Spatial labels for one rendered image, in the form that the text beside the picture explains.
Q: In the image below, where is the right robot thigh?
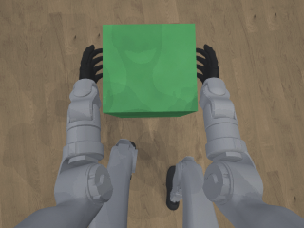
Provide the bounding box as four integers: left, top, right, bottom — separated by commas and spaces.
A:
174, 161, 219, 228

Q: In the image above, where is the left robot forearm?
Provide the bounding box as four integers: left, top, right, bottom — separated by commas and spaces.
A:
54, 78, 105, 196

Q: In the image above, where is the left robot upper arm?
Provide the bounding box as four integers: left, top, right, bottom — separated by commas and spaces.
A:
14, 162, 113, 228

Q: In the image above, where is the robot left hand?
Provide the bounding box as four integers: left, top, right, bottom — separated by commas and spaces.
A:
79, 45, 103, 84

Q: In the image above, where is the robot right hand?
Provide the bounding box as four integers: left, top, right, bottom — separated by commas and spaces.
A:
196, 44, 219, 84

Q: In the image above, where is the carton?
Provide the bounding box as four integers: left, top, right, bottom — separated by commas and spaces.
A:
103, 24, 198, 118

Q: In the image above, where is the right robot upper arm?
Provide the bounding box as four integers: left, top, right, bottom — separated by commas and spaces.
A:
202, 161, 304, 228

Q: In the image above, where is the right robot forearm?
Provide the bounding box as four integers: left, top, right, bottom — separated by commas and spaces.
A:
199, 77, 263, 185

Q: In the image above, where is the left robot shin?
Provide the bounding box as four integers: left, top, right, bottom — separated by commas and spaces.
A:
109, 139, 134, 157

